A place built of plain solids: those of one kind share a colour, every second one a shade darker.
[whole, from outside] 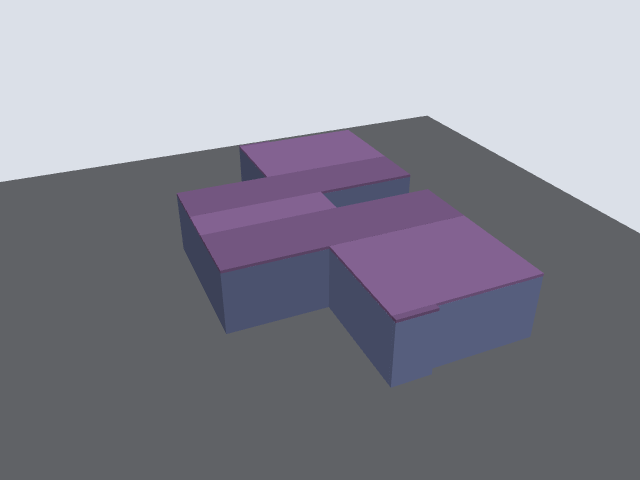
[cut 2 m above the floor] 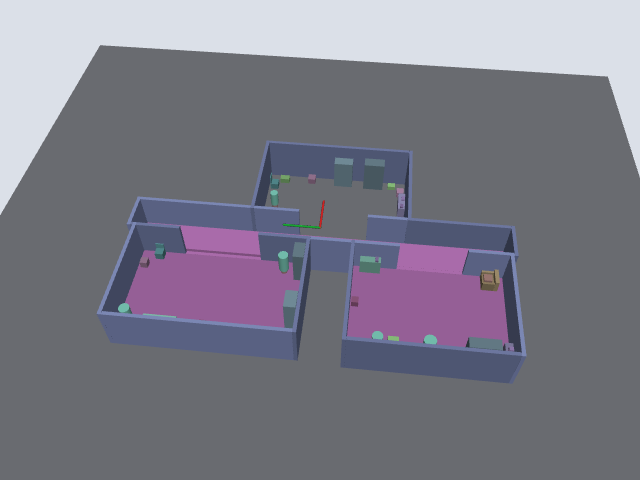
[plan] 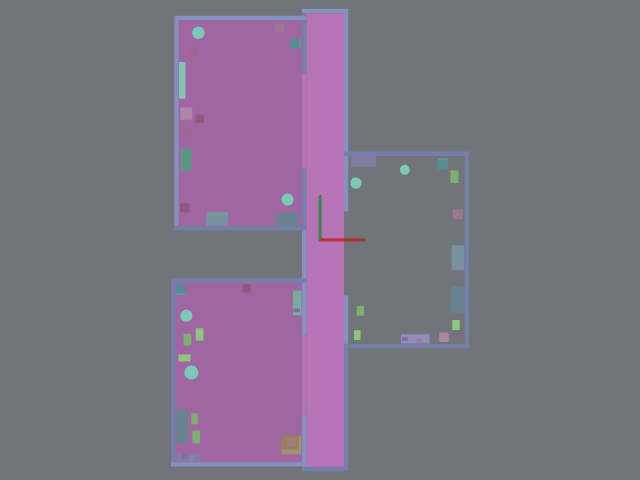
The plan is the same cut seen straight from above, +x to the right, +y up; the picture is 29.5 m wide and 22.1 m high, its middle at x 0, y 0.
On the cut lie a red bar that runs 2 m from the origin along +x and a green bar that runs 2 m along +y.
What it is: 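A storey of a split-level house; a hall and three lower rooms open beside it; the rooms' floors lie 0.74 m, 0.206 m and not at all below the hall's; a bare drop, one riser, a flush line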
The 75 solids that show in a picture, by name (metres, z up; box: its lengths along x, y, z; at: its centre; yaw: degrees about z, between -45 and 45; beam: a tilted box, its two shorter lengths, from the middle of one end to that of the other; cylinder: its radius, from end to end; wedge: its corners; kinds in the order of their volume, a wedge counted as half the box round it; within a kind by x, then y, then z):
{
 "floor_1": {"box": [5.84, 8.25, 0.79], "at": [-3.75, -6.1, 0.34]},
 "floor_2": {"box": [5.69, 9.48, 0.58], "at": [-3.67, 5.38, 0.24]},
 "floor_3": {"box": [0.2, 3.65, 0.79], "at": [-0.73, -6.22, 0.34]},
 "floor_4": {"box": [0.2, 4.38, 0.58], "at": [-0.73, 5.48, 0.24]},
 "floor_5": {"box": [1.73, 20.89, 0.79], "at": [0.24, 0.0, 0.34]},
 "wall_1": {"box": [0.2, 8.25, 3.6], "at": [-6.77, -6.1, 1.75]},
 "wall_2": {"box": [0.2, 9.48, 3.6], "at": [-6.61, 5.38, 1.75]},
 "wall_3": {"box": [6.24, 0.2, 3.6], "at": [-3.75, -10.33, 1.75]},
 "wall_4": {"box": [6.24, 0.2, 3.6], "at": [-3.75, -1.88, 1.75]},
 "wall_5": {"box": [6.09, 0.2, 3.6], "at": [-3.67, 0.54, 1.75]},
 "wall_6": {"box": [6.09, 0.2, 3.6], "at": [-3.67, 10.22, 1.75]},
 "wall_7": {"box": [0.2, 2.19, 3.6], "at": [-0.73, -9.13, 1.75]},
 "wall_8": {"box": [0.2, 2.42, 3.6], "at": [-0.73, -3.18, 1.75]},
 "wall_9": {"box": [0.2, 2.22, 3.6], "at": [-0.73, -0.67, 1.75]},
 "wall_10": {"box": [0.2, 2.66, 3.6], "at": [-0.73, 1.97, 1.75]},
 "wall_11": {"box": [0.2, 2.45, 3.6], "at": [-0.73, 8.9, 1.75]},
 "wall_12": {"box": [2.13, 0.2, 3.6], "at": [0.24, -10.54, 1.75]},
 "wall_13": {"box": [2.13, 0.2, 3.6], "at": [0.24, 10.54, 1.75]},
 "wall_14": {"box": [0.2, 5.46, 3.6], "at": [1.2, -7.71, 1.75]},
 "wall_15": {"box": [0.2, 2.22, 3.6], "at": [1.2, -3.67, 1.75]},
 "wall_16": {"box": [0.2, 2.56, 3.6], "at": [1.2, 2.59, 1.75]},
 "wall_17": {"box": [0.2, 6.37, 3.6], "at": [1.2, 7.26, 1.75]},
 "wall_18": {"box": [5.77, 0.2, 3.6], "at": [3.98, -4.88, 1.75]},
 "wall_19": {"box": [5.77, 0.2, 3.6], "at": [3.98, 3.97, 1.75]},
 "wall_20": {"box": [0.2, 8.65, 3.6], "at": [6.77, -0.46, 1.75]},
 "roof_1": {"box": [8.17, 5.45, 0.16], "at": [-2.78, -7.71, 3.63]},
 "roof_2": {"box": [8.01, 6.25, 0.16], "at": [-2.71, 7.2, 3.63]},
 "roof_3": {"box": [13.73, 3.21, 0.16], "at": [0.0, -3.38, 3.63]},
 "roof_4": {"box": [13.58, 3.63, 0.16], "at": [0.08, 2.26, 3.63]},
 "roof_5": {"box": [2.13, 0.32, 0.16], "at": [0.24, 10.48, 3.63]},
 "roof_6": {"box": [7.69, 2.22, 0.16], "at": [3.02, -0.67, 3.63]},
 "wardrobe_1": {"box": [0.57, 1.56, 2.03], "at": [-6.36, -8.59, 1.75]},
 "wardrobe_2": {"box": [1.02, 0.64, 2.12], "at": [-4.74, 0.98, 1.59]},
 "wardrobe_3": {"box": [1.01, 0.6, 2.07], "at": [-1.51, 0.96, 1.57]},
 "wardrobe_4": {"box": [0.64, 1.23, 2.09], "at": [6.33, -2.74, 1.0]},
 "wardrobe_5": {"box": [0.58, 1.14, 1.98], "at": [6.36, -0.82, 0.94]},
 "case_1": {"box": [0.3, 1.7, 1.83], "at": [-6.34, 7.35, 1.45]},
 "case_2": {"box": [0.4, 1.14, 0.96], "at": [-1.05, -2.9, 1.22]},
 "sideboard_1": {"box": [1.12, 0.41, 0.86], "at": [-6.06, -10.01, 1.17]},
 "sideboard_2": {"box": [1.15, 0.47, 0.81], "at": [2.01, 3.62, 0.36]},
 "sideboard_3": {"box": [1.31, 0.42, 0.87], "at": [4.38, -4.55, 0.38]},
 "bush_1": {"cylinder": 0.28, "from": [-6.15, -3.49, 1.09], "to": [-6.15, -3.49, 2.2]},
 "bush_2": {"cylinder": 0.32, "from": [-5.92, -6.1, 1.14], "to": [-5.92, -6.1, 1.86]},
 "bush_3": {"cylinder": 0.29, "from": [-5.6, 9.54, 0.89], "to": [-5.6, 9.54, 1.76]},
 "bush_4": {"cylinder": 0.28, "from": [-1.49, 1.86, 0.84], "to": [-1.49, 1.86, 2.0]},
 "bush_5": {"cylinder": 0.26, "from": [1.66, 2.62, 0.3], "to": [1.66, 2.62, 0.81]},
 "bush_6": {"cylinder": 0.23, "from": [3.9, 3.23, 0.28], "to": [3.9, 3.23, 1.2]},
 "toybox_1": {"box": [0.56, 0.32, 0.28], "at": [-6.24, -5.43, 0.88]},
 "toybox_2": {"box": [0.37, 0.55, 0.33], "at": [-6.11, -4.59, 0.91]},
 "toybox_3": {"box": [0.31, 0.52, 0.3], "at": [-5.78, -8.23, 0.89]},
 "toybox_4": {"box": [0.34, 0.59, 0.37], "at": [-5.7, -9.07, 0.92]},
 "toybox_5": {"box": [0.36, 0.56, 0.28], "at": [-5.54, -4.34, 0.88]},
 "toybox_6": {"box": [0.31, 0.45, 0.41], "at": [1.72, -4.38, 0.16]},
 "toybox_7": {"box": [0.34, 0.45, 0.4], "at": [1.86, -3.27, 0.15]},
 "toybox_8": {"box": [0.37, 0.58, 0.39], "at": [6.19, 2.92, 0.14]},
 "toybox_9": {"box": [0.35, 0.46, 0.32], "at": [6.26, -3.92, 0.11]},
 "armchair_1": {"box": [0.12, 0.65, 0.59], "at": [-1.71, -9.32, 1.03]},
 "armchair_2": {"box": [0.91, 0.22, 0.76], "at": [-1.32, -9.75, 1.12]},
 "armchair_3": {"box": [0.66, 0.65, 0.43], "at": [-1.32, -9.32, 0.95]},
 "armchair_4": {"box": [0.12, 0.65, 0.59], "at": [-0.93, -9.32, 1.03]},
 "pouf_1": {"box": [0.56, 0.56, 0.42], "at": [-6.16, 5.82, 0.74]},
 "pouf_2": {"box": [0.41, 0.41, 0.43], "at": [-1.86, 9.75, 0.75]},
 "pouf_3": {"box": [0.44, 0.44, 0.43], "at": [5.71, -4.48, 0.17]},
 "pouf_4": {"box": [0.47, 0.47, 0.43], "at": [6.34, 1.19, 0.17]},
 "basket_1": {"box": [0.43, 0.43, 0.37], "at": [-6.22, 1.48, 0.72]},
 "basket_2": {"box": [0.38, 0.38, 0.34], "at": [-6.09, 4.92, 0.7]},
 "basket_3": {"box": [0.43, 0.43, 0.38], "at": [-5.84, 8.69, 0.72]},
 "basket_4": {"box": [0.4, 0.4, 0.35], "at": [-5.54, 5.59, 0.7]},
 "basket_5": {"box": [0.38, 0.38, 0.39], "at": [-3.38, -2.23, 0.93]},
 "chair_1": {"box": [0.44, 0.4, 0.42], "at": [-6.41, -2.27, 0.95]},
 "chair_2": {"box": [0.43, 0.46, 0.47], "at": [-1.16, 9.04, 0.77]},
 "chair_3": {"box": [0.05, 0.46, 0.82], "at": [-0.92, 9.04, 0.94]},
 "chair_4": {"box": [0.47, 0.44, 0.47], "at": [5.64, 3.48, 0.18]},
 "lowtable_1": {"box": [0.5, 1.06, 0.38], "at": [-6.16, 3.69, 0.72]},
 "cushion_1": {"box": [0.44, 0.44, 0.15], "at": [-1.32, -9.31, 1.25]}
}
